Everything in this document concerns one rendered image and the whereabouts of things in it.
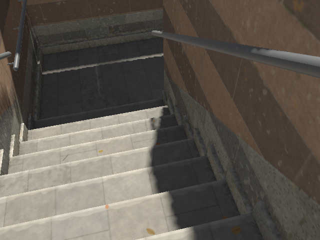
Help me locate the stairs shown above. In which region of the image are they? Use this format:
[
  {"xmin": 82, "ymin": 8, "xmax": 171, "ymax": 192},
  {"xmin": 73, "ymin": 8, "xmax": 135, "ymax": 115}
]
[{"xmin": 0, "ymin": 98, "xmax": 264, "ymax": 240}]

